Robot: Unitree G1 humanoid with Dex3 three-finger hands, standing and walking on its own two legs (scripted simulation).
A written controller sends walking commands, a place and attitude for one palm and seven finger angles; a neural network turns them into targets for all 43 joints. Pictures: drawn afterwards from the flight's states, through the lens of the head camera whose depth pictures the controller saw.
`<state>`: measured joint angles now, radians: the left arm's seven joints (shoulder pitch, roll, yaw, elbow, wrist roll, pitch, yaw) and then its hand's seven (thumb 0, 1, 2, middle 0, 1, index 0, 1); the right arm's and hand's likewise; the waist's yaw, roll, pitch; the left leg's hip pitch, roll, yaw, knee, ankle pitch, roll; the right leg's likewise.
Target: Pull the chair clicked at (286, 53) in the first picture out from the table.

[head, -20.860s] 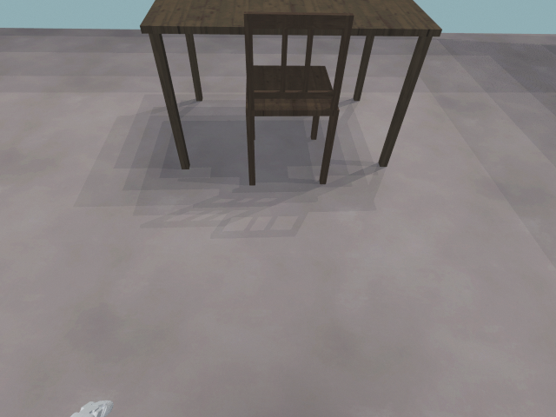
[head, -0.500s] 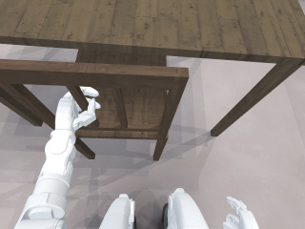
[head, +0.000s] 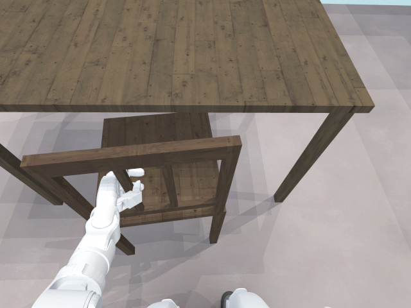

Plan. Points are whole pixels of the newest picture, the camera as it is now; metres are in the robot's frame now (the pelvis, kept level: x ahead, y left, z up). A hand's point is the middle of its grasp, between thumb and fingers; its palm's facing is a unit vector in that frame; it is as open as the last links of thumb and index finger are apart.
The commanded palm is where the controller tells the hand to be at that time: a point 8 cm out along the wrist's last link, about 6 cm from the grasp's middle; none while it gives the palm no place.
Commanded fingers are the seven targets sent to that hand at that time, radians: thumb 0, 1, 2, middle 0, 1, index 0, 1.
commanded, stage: step backward, pulling the chair out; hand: left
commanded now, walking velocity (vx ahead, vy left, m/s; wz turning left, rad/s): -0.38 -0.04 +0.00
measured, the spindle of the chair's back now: (130, 191) +0.38 +0.18 -0.10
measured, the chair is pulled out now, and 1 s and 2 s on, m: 0.09 0.22 0.47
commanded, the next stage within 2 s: none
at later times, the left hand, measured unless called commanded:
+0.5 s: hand (146, 232) +0.27 +0.12 -0.06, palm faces +0.02 -0.99 -0.14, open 5.1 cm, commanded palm +0.27 +0.17 -0.06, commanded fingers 0.00 0.90 0.90 -0.50 -1.45 -0.50 -1.45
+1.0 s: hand (144, 256) +0.22 +0.12 -0.06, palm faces +0.02 -0.99 -0.15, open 5.2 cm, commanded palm +0.21 +0.18 -0.06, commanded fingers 0.00 0.90 0.90 -0.50 -1.45 -0.50 -1.45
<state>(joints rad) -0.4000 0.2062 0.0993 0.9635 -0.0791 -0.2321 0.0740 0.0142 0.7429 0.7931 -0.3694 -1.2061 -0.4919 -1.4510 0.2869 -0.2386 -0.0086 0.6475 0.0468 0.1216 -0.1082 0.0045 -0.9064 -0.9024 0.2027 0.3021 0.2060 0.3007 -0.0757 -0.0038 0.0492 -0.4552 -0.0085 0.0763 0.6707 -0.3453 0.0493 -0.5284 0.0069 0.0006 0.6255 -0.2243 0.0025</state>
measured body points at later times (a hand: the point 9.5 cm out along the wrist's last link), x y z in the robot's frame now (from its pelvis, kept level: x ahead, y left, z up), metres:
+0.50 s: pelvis -0.07 +0.00 +0.00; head -0.01 +0.00 +0.45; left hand +0.26 +0.17 -0.05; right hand +0.03 -0.29 -0.11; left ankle +0.00 +0.09 -0.72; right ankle +0.04 -0.12 -0.71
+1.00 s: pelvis -0.12 +0.00 +0.00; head -0.06 +0.00 +0.45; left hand +0.22 +0.17 -0.05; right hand -0.04 -0.30 -0.12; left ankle -0.11 +0.14 -0.72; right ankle -0.05 -0.15 -0.72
